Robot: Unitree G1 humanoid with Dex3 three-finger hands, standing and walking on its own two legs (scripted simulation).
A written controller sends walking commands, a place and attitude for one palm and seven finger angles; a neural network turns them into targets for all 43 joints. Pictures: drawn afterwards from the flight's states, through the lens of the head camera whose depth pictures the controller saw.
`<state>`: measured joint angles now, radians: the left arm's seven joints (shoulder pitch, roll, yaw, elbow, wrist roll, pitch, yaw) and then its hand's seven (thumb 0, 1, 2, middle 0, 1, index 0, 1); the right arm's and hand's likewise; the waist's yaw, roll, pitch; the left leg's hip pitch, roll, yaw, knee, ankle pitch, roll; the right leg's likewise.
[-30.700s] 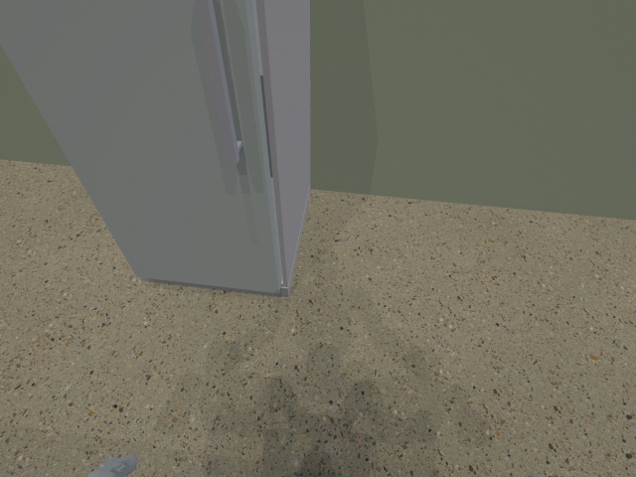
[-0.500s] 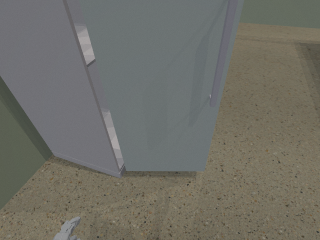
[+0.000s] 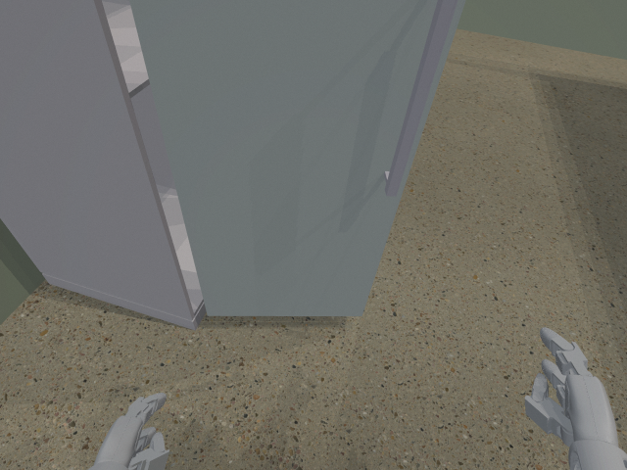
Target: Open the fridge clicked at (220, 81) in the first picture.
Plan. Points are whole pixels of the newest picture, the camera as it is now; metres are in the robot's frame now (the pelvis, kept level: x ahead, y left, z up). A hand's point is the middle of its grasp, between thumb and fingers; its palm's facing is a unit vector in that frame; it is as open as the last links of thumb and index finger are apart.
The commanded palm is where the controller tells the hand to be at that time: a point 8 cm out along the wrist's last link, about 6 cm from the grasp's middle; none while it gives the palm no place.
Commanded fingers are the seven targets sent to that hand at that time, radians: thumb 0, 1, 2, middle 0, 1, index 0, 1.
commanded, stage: let the arm hang, fingers relaxed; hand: right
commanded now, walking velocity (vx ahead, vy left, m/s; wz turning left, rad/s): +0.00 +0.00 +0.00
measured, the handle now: (413, 100) +0.70 -0.12 +0.15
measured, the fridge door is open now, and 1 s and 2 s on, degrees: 71 71 71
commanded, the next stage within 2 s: look to check the result in 0.98 s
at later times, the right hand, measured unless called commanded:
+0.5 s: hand out of the picture -0.02 -0.21 -0.15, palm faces +0.04 +0.96 -0.26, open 7.3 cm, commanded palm none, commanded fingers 0.00 -0.90 -0.90 0.20 0.30 0.20 0.30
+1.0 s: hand out of the picture +0.01 -0.18 -0.16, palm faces +0.02 +0.98 -0.19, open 7.3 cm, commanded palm none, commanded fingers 0.00 -0.90 -0.90 0.20 0.30 0.20 0.30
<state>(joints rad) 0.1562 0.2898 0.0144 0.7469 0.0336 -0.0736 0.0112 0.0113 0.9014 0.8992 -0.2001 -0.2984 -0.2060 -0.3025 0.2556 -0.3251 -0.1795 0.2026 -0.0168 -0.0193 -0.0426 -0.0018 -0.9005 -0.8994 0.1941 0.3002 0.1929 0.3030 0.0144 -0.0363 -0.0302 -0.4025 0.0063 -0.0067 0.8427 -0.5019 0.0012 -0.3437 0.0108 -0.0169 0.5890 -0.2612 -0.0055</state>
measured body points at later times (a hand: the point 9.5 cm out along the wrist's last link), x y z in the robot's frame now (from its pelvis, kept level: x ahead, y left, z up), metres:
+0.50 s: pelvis -0.02 +0.00 +0.02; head +0.00 +0.00 +0.47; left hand +0.01 +0.22 -0.14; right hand -0.02 -0.26 -0.13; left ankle +0.00 +0.11 -0.73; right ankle +0.01 -0.10 -0.73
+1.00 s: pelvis +0.00 -0.01 +0.02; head +0.01 -0.01 +0.47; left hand +0.00 +0.22 -0.14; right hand +0.01 -0.23 -0.14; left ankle +0.00 +0.11 -0.73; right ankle +0.01 -0.10 -0.73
